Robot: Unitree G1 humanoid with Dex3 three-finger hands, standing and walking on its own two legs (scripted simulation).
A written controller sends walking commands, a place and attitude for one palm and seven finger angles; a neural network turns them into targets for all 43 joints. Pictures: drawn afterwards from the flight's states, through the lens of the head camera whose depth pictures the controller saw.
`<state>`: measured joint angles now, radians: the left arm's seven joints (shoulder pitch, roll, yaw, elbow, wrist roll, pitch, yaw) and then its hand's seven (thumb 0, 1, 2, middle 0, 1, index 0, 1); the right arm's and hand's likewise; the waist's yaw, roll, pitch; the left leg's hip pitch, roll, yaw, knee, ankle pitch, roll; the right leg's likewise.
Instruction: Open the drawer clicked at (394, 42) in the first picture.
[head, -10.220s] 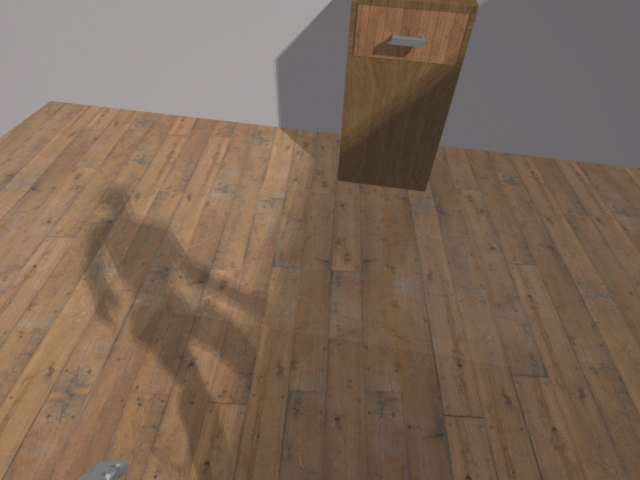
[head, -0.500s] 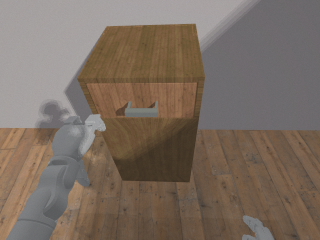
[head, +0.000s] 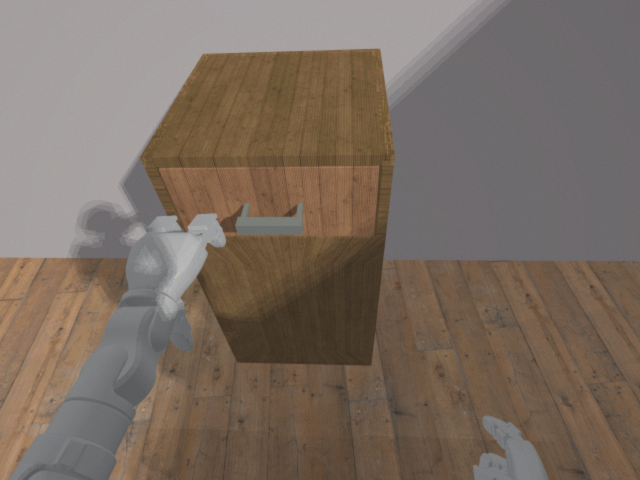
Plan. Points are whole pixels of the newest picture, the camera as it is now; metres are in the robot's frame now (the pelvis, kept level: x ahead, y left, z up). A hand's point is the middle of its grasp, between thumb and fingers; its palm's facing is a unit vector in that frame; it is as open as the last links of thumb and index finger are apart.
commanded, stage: move the hooked fingers above the handle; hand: left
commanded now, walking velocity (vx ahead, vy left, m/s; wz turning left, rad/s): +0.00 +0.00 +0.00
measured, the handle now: (271, 217) +0.57 +0.16 -0.04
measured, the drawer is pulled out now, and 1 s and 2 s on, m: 0.00 0.00 0.00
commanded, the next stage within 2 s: none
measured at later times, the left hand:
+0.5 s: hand (221, 250) +0.41 +0.19 +0.05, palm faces +0.05 -0.06 -1.00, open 13.9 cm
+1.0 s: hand (248, 230) +0.47 +0.17 +0.03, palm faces +0.00 -0.02 -1.00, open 13.9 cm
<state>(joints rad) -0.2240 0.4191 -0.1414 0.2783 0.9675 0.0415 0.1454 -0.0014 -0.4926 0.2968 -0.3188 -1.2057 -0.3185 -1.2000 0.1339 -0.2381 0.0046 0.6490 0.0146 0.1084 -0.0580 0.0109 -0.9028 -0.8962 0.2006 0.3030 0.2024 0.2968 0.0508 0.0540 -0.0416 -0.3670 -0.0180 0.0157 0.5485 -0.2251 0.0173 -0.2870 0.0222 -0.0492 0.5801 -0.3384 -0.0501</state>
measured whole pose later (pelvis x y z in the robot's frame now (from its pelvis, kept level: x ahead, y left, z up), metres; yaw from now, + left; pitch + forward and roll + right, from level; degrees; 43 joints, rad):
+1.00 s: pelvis +0.02 +0.00 -0.01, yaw -1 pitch +12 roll +0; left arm -0.70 0.32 -0.18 0.89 1.03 0.14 0.31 0.00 -0.49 0.30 -0.32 -1.21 -0.32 -1.20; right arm 0.28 -0.24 -0.05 0.70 0.02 0.15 -0.03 0.01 -0.90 -0.90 0.20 0.30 0.20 0.30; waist -0.06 0.05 -0.13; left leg -0.60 -0.01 0.03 0.69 -0.30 0.02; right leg -0.51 0.03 -0.04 0.70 -0.40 -0.05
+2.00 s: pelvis +0.03 +0.02 -0.02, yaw -2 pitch +17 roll -1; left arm -0.88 0.32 -0.14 1.13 1.02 0.20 0.30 0.00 -0.49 0.30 -0.31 -1.21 -0.31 -1.20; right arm 0.34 -0.23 -0.04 0.69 0.00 0.12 -0.02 0.00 -0.90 -0.90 0.20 0.30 0.20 0.30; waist -0.13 0.05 -0.16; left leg -0.70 0.00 0.05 0.73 -0.33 0.04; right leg -0.61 0.04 -0.02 0.72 -0.40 -0.03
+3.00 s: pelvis +0.02 +0.01 -0.03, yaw -2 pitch +19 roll -1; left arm -0.83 0.33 -0.13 1.09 1.05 0.09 0.36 0.00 -0.49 0.30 -0.32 -1.21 -0.32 -1.20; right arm 0.36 -0.24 -0.06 0.73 0.00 0.10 -0.03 0.01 -0.90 -0.90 0.20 0.30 0.20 0.30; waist -0.14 0.05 -0.17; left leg -0.78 0.01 0.02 0.81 -0.35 0.02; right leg -0.68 0.05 -0.04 0.79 -0.43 -0.05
